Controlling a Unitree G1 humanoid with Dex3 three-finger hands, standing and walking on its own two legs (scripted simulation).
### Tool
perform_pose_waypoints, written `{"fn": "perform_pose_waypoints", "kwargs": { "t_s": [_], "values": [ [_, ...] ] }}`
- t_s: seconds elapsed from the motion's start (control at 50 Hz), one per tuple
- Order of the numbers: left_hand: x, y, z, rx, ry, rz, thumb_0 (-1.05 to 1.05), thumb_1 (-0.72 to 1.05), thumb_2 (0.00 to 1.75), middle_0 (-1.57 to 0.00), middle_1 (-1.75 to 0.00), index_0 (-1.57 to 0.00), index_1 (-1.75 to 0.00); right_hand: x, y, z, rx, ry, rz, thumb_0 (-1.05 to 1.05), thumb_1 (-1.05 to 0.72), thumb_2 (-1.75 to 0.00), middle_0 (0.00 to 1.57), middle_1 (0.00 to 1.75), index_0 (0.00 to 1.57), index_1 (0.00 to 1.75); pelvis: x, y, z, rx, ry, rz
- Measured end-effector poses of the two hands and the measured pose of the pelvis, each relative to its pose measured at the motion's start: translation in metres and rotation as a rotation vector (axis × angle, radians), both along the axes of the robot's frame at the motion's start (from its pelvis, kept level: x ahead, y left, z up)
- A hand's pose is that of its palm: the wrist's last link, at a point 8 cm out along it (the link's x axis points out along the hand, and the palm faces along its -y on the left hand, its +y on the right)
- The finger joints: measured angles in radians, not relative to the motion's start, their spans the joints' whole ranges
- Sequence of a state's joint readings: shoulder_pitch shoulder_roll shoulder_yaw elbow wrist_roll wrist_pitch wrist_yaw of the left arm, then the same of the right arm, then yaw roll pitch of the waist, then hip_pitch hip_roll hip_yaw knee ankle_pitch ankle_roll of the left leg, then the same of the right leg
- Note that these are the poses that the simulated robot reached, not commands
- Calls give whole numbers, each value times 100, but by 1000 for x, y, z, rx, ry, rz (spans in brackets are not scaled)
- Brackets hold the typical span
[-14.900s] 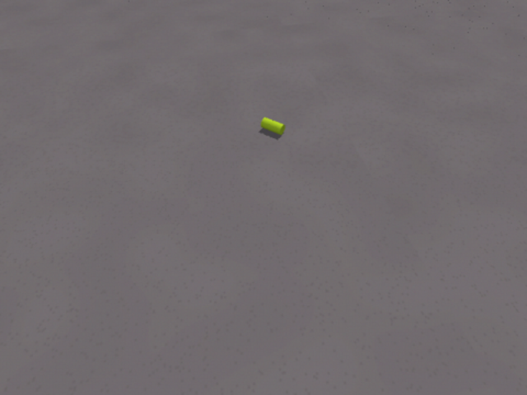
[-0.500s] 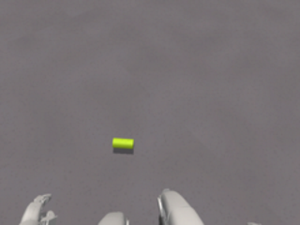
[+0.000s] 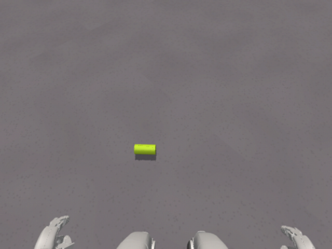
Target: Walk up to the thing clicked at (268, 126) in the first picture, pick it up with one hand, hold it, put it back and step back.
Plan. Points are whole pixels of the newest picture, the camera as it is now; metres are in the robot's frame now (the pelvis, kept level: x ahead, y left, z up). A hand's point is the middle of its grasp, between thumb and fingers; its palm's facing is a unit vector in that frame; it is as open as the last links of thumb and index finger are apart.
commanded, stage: walk up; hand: left
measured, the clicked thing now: (145, 149) +0.68 +0.17 -0.73
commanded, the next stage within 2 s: stand in 1.08 s
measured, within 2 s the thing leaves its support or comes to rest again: neither
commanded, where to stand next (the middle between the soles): +0.31 +0.00 m, yaw +0 degrees
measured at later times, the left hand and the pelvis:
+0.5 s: hand out of the picture -0.01 +0.25 -0.14, palm faces -0.01 -0.94 -0.35, open 7.4 cm; pelvis -0.07 +0.00 +0.00, yaw -1 degrees
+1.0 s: hand out of the picture +0.05 +0.25 -0.13, palm faces -0.02 -0.94 -0.34, open 7.4 cm; pelvis -0.06 +0.00 +0.02, yaw -2 degrees
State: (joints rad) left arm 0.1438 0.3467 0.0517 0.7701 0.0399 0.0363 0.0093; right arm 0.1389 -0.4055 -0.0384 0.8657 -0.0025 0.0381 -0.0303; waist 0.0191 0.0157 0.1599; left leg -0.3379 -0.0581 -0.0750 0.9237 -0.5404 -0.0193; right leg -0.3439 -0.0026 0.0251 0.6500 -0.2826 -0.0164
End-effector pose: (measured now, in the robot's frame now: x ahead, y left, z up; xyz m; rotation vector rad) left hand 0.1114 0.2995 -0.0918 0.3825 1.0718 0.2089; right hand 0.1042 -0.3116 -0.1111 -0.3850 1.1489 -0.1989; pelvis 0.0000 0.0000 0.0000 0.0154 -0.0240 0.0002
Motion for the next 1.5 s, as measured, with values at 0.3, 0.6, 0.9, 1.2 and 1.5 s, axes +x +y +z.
{"fn": "perform_pose_waypoints", "kwargs": {
  "t_s": [0.3, 0.6, 0.9, 1.2, 1.5],
  "values": [
    [-101, 10, -20, -52, 113, 50, 0, 91, 90, -21, -30, -20, -30, -91, 4, 16, -4, 7, -15, 1, -90, -90, 21, 30, 21, 30, -59, -3, 4, -23, -25, -25],
    [-118, -3, -12, -78, 86, 48, 1, 90, 90, -21, -30, -21, -30, -115, 9, 10, 47, 9, -47, 1, -90, -90, 20, 29, 21, 30, -74, 0, 10, -17, -33, -28],
    [-77, -8, -5, -70, 67, 28, 0, 91, 90, -21, -30, -20, -30, -91, 15, 14, 71, 9, -65, 1, -90, -90, 21, 30, 21, 30, -60, -5, 19, -21, -20, -27],
    [-69, -14, -5, -78, 92, 11, 0, 91, 90, -21, -30, -20, -30, -74, 10, 21, 63, -11, -75, 1, -90, -90, 20, 29, 21, 30, -56, -4, 22, -16, -18, -32],
    [-88, -12, -4, -64, 146, 14, 0, 91, 90, -21, -30, -21, -30, -100, 8, 14, 70, 70, -93, 1, -90, -90, 20, 29, 21, 30, -59, -5, 24, -15, -9, -28]
  ]
}}
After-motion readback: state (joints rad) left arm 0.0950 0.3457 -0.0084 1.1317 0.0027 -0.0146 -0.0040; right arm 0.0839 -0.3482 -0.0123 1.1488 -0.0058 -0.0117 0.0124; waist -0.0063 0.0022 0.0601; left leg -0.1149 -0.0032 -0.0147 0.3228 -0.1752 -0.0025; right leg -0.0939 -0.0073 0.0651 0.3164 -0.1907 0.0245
